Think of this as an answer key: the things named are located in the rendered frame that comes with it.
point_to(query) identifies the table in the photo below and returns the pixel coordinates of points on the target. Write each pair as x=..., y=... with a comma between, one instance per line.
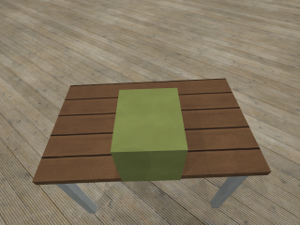
x=220, y=142

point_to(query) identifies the carton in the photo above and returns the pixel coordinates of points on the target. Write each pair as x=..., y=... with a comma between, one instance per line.
x=149, y=140

